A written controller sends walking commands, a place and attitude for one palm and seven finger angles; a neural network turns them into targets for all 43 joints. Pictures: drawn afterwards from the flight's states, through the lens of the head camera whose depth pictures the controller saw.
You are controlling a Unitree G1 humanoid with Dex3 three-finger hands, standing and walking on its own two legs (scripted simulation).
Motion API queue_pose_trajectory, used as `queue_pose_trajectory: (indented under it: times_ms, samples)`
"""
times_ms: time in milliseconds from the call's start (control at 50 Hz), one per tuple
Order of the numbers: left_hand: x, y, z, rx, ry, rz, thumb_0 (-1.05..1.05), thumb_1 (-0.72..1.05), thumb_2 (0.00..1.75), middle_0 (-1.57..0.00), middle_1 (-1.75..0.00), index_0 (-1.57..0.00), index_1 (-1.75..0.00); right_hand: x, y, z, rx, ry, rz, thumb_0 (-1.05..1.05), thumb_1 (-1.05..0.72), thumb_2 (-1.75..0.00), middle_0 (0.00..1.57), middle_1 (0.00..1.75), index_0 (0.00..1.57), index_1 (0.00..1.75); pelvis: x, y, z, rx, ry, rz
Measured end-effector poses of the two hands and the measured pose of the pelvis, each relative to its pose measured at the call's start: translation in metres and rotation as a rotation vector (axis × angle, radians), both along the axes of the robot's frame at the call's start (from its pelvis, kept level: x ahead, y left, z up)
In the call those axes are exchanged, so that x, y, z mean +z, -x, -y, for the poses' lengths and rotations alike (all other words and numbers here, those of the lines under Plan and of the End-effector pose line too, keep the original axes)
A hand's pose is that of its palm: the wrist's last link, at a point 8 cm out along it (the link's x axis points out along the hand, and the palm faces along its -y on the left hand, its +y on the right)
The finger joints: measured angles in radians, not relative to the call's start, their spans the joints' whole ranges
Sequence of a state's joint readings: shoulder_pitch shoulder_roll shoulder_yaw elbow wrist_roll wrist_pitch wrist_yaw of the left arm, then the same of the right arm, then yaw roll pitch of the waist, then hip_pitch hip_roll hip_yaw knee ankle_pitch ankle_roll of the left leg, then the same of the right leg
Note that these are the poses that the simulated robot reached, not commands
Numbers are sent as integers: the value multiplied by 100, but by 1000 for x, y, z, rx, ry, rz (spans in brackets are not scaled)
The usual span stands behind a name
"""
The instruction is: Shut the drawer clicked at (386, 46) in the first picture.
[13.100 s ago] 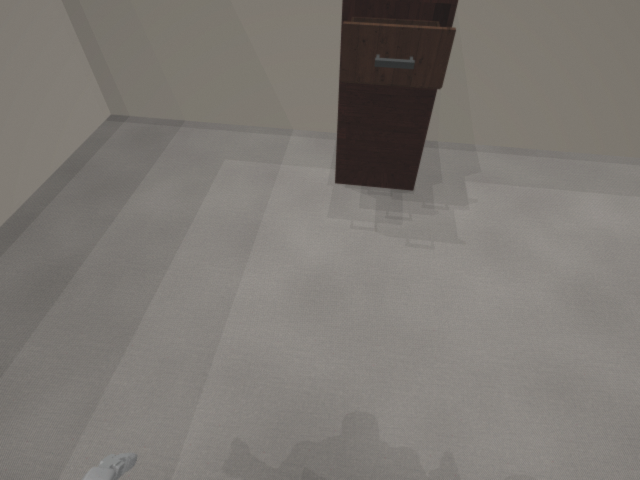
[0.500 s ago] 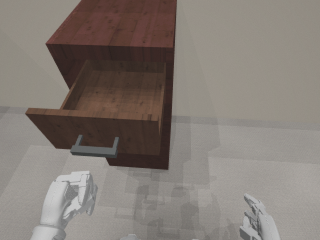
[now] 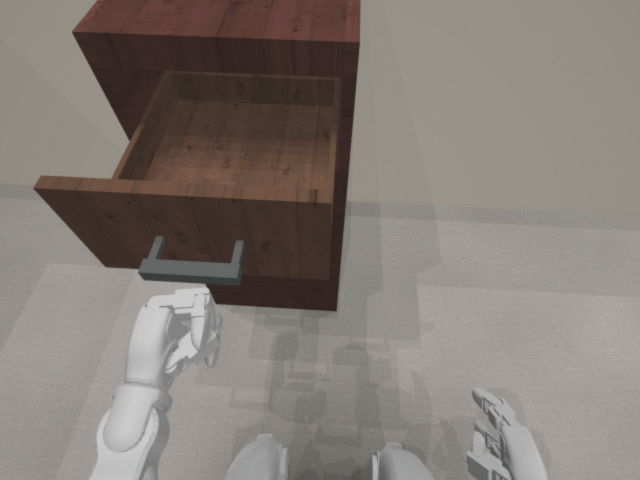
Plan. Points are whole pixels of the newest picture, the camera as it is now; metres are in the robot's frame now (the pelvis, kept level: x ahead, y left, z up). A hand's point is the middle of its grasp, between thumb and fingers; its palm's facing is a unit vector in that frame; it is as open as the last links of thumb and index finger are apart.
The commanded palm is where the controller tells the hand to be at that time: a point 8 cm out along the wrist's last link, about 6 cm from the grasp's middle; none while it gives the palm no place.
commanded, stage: bring the fist close to the handle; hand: left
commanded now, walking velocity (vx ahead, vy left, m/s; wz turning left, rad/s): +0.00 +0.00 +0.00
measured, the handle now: (195, 258) +0.38 +0.18 +0.04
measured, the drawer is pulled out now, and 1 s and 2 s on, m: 0.23 0.23 0.10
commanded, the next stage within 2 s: push the drawer shut in 0.44 s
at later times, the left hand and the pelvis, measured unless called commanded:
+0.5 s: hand (221, 344) +0.27 +0.12 +0.04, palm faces -0.06 -1.00 -0.03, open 3.3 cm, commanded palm +0.25 +0.19 +0.04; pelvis +0.00 +0.00 +0.00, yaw +0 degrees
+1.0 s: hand (227, 315) +0.31 +0.12 +0.03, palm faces -0.06 -1.00 -0.05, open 3.1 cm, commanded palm +0.31 +0.18 +0.04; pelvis -0.01 -0.01 -0.01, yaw +1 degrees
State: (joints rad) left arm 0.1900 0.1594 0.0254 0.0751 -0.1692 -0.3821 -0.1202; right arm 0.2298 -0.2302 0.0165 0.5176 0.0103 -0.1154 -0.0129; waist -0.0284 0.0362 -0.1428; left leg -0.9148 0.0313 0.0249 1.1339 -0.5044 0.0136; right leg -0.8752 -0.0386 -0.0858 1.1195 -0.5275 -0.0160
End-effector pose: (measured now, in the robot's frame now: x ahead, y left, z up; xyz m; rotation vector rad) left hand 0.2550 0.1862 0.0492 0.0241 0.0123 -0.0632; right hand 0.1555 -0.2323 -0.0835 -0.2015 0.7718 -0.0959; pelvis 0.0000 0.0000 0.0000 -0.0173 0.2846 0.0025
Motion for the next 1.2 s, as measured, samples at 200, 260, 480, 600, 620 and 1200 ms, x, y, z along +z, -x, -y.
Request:
queue_pose_trajectory:
  times_ms: [200,260,480,600,620,1200]
  samples:
    - [-7,-5,6,-8,8,12,2,90,90,-140,-160,-140,-160,-6,7,7,-23,23,-40,2,-91,-90,20,30,20,30,-6,2,-2,-5,2,-15]
    - [4,-3,4,4,-4,45,2,90,90,-140,-160,-140,-160,-5,6,6,-19,14,-41,2,-91,-90,20,30,20,30,-4,1,-2,-5,2,-13]
    - [-13,5,7,-1,-2,-30,2,90,90,-140,-160,-140,-160,-1,-2,9,-13,17,-23,1,-91,-90,20,30,20,30,-4,2,4,0,0,-7]
    - [0,-2,2,18,-19,52,2,90,90,-140,-160,-140,-160,-4,-5,12,1,18,-23,1,-91,-90,20,30,20,30,-6,2,7,7,2,-11]
    - [-2,-4,3,15,-22,45,1,90,90,-140,-160,-140,-160,-5,-5,13,2,18,-26,1,-91,-90,20,30,20,30,-6,3,7,8,2,-12]
    - [-15,-53,1,-17,-29,20,-3,73,91,-140,-160,-140,-160,-23,36,26,-48,46,-142,1,-91,-90,20,30,20,30,-9,19,11,11,3,-15]
